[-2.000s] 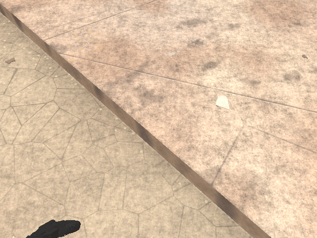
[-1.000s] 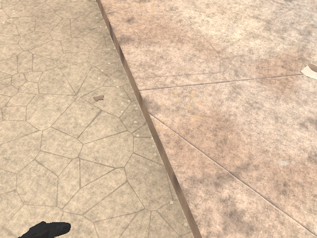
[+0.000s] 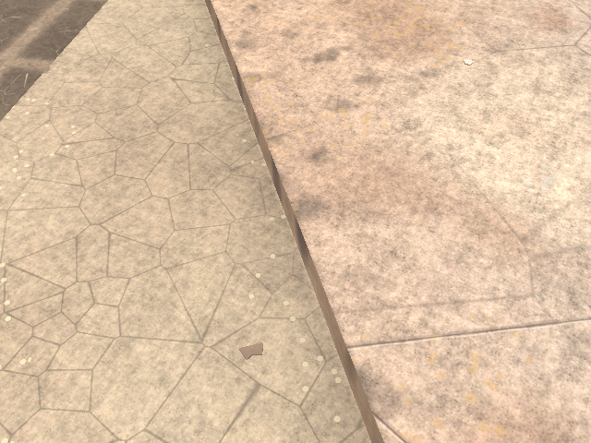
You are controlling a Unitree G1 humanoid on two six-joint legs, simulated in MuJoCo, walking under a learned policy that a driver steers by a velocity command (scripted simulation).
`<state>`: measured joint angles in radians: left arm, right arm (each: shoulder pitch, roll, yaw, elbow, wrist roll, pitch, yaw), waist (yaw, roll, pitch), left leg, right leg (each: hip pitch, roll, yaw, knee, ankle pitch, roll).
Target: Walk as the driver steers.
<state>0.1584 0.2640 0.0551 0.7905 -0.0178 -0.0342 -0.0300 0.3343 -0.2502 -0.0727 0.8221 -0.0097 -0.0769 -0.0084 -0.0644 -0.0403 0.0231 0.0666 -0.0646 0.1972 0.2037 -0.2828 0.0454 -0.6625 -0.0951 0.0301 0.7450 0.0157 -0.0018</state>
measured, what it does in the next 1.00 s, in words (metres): walks ahead, turning right: right foot, then left foot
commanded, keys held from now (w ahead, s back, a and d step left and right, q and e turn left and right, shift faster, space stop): w+e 0.16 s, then e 0.66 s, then no key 0.18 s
